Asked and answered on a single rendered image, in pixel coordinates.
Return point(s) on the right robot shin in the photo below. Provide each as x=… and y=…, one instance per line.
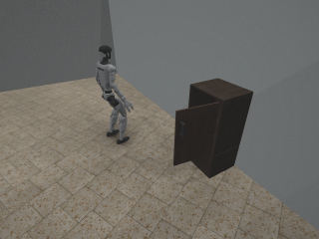
x=122, y=127

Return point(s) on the left robot forearm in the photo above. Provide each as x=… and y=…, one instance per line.
x=103, y=89

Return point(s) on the robot shin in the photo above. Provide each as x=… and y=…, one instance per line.
x=122, y=127
x=113, y=121

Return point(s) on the left robot shin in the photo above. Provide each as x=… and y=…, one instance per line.
x=113, y=121

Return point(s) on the cupboard door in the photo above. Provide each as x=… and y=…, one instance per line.
x=200, y=124

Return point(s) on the handle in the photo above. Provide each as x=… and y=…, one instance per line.
x=182, y=129

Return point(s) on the right robot forearm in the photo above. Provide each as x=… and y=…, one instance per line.
x=118, y=92

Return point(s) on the left robot upper arm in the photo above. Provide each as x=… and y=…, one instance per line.
x=97, y=72

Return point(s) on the right robot upper arm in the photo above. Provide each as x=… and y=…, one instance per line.
x=112, y=73

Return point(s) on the right robot hand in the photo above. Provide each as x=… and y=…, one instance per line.
x=128, y=104

